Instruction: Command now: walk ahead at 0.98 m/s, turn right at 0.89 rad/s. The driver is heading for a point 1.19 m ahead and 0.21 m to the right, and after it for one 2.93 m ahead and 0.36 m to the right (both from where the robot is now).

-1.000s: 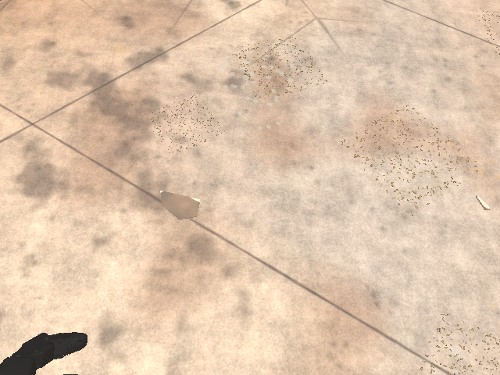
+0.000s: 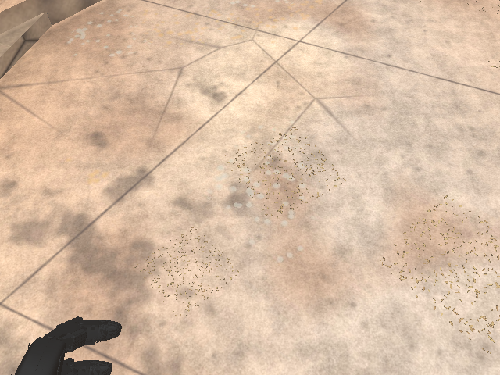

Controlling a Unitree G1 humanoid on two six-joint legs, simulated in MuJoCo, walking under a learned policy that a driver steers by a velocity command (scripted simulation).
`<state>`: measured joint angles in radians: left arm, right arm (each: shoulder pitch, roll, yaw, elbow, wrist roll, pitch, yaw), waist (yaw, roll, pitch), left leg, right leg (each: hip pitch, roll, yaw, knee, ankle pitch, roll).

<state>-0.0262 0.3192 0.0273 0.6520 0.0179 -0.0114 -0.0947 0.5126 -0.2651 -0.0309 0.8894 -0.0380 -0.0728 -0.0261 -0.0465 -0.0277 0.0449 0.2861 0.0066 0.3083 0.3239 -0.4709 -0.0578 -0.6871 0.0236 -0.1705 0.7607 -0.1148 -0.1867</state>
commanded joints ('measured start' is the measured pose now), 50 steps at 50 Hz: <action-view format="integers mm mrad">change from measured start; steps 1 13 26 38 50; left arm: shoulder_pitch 596 357 284 -93 302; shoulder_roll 180 164 116 11 52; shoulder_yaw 80 76 35 -45 20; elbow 132 84 40 -119 104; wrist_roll -1 -11 16 18 20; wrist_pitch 1 -67 -48 -41 -90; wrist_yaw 47 85 69 -6 94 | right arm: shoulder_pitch -194 -492 -207 -32 -59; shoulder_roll -248 -76 -166 -173 -73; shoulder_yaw -58 40 -42 -22 -11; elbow -130 -368 -248 -41 -52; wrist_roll -10 -19 -15 17 28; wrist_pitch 8 18 4 -61 25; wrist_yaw -2 48 10 44 54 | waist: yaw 350 49 -16 22 38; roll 72 60 116 89 -39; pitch -235 93 -141 106 -32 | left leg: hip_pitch -490 -819 -197 -465 -902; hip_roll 185 114 335 207 120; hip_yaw -69 -312 -881 -240 -378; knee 825 537 -75 -346 962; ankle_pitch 1172 379 -223 669 253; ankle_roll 84 -28 177 176 134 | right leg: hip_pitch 860 256 -43 146 589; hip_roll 81 9 -16 -24 -298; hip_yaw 103 522 283 103 397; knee -94 -604 591 -47 -551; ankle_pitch -103 32 -150 132 -42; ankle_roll -89 -126 68 71 45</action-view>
